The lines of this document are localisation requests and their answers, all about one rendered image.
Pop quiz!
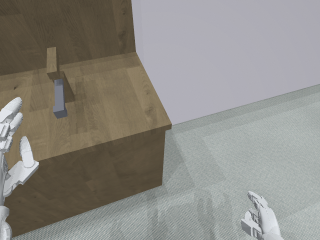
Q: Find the robot right hand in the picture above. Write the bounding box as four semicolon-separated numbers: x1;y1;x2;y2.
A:
241;191;281;240

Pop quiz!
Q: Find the left robot forearm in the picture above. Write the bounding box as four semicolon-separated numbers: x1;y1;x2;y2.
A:
0;206;12;240

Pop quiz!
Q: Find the robot left hand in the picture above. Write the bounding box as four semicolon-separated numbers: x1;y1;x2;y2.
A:
0;97;39;206

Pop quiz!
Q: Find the counter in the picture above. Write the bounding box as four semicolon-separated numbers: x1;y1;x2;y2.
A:
0;0;172;238

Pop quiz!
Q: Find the tap lever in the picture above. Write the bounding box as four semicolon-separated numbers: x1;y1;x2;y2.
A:
53;78;68;119

